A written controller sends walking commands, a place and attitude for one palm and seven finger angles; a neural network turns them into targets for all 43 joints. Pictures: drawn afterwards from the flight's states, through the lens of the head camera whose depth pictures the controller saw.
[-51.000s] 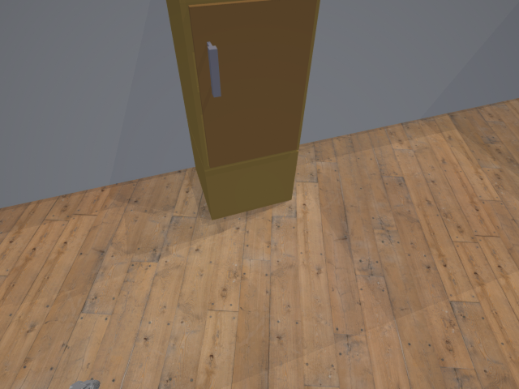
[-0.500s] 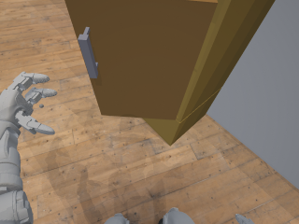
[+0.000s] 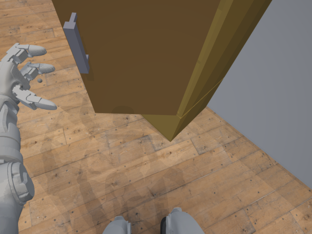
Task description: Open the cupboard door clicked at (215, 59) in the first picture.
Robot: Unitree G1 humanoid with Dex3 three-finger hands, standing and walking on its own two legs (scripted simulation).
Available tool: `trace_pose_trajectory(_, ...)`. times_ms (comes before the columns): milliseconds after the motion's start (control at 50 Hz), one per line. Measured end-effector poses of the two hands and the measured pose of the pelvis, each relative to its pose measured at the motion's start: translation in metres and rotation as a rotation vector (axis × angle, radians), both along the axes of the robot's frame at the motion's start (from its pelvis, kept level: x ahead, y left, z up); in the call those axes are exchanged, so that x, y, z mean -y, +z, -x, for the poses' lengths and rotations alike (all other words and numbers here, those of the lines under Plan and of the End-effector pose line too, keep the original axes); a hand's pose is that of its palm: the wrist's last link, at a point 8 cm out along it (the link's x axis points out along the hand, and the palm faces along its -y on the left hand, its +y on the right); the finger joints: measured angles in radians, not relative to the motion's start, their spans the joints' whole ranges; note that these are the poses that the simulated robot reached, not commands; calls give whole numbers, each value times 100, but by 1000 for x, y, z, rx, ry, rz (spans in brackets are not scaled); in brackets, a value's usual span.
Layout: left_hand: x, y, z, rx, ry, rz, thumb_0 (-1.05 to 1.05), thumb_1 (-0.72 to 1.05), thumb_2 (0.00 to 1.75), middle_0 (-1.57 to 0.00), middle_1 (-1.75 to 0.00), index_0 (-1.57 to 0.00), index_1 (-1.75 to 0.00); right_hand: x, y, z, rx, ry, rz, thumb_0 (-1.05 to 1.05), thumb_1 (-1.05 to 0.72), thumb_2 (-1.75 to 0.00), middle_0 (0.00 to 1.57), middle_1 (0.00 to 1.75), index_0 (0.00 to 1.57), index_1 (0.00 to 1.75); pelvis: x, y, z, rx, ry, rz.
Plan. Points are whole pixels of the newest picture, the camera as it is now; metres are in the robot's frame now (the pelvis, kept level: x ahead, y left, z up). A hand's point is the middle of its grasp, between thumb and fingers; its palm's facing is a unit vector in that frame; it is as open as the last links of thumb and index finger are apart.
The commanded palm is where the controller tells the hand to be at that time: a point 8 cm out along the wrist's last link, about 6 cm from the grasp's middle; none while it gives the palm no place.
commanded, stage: move the hooked fingers beside the handle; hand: left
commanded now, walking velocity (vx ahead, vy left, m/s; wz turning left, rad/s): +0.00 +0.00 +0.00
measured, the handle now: (79, 45) +0.59 +0.19 +0.08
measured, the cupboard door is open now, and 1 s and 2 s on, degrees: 45 45 45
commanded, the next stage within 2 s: slide the fingers in behind the handle in 1.24 s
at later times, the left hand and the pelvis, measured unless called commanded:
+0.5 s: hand (50, 55) +0.54 +0.25 +0.08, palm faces -0.04 -1.00 -0.01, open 14.0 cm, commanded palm +0.53 +0.30 +0.07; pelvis +0.00 +0.00 -0.01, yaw -1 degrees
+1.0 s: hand (44, 61) +0.53 +0.26 +0.07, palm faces -0.05 -1.00 +0.01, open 14.0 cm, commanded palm +0.52 +0.30 +0.07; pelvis +0.02 +0.01 +0.00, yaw -1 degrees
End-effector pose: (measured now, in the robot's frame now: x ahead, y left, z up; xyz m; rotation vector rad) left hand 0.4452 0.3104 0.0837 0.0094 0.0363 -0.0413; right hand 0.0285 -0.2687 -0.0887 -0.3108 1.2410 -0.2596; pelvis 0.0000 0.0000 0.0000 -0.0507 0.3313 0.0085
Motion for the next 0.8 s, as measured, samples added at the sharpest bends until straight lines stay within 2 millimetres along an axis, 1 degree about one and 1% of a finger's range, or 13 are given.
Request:
trace_pose_trajectory(280, 5, 2, -44, -12, 3, -1, -1, -50, 30, -30, -120, -30, -120, 1, 0, 45, -149, -68, 17, 1, -90, -90, 20, 30, 21, 30, 1, -5, 0, -51, -8, 10)
trace_pose_trajectory(480, 9, 2, -77, -20, -1, 0, -1, -50, 30, -30, -120, -30, -120, -2, 5, 68, -236, -104, 30, 1, -90, -90, 20, 30, 21, 30, 0, -10, -3, -97, -10, 22)
trace_pose_trajectory(560, 7, -2, -85, -27, 1, -4, -1, -50, 30, -30, -120, -30, -120, -5, 7, 73, -252, -121, 28, 1, -90, -90, 20, 30, 21, 30, -1, -10, -5, -111, -20, 24)
trace_pose_trajectory(640, 2, -7, -85, -35, 4, -11, -1, -49, 30, -30, -120, -30, -120, -10, 8, 73, -262, -132, 19, 1, -90, -90, 20, 30, 21, 30, -2, -10, -9, -117, -28, 25)
trace_pose_trajectory(740, -8, -13, -81, -42, 11, -4, -1, -49, 30, -30, -120, -30, -120, -14, 9, 66, -271, -125, 9, 1, -90, -90, 20, 30, 21, 30, -4, -8, -13, -118, -26, 29)
trace_pose_trajectory(800, -12, -13, -79, -29, 11, -4, -1, -49, 30, -30, -120, -30, -120, -14, 9, 59, -269, -115, 9, 1, -90, -90, 20, 30, 21, 30, -5, -8, -16, -118, -21, 33)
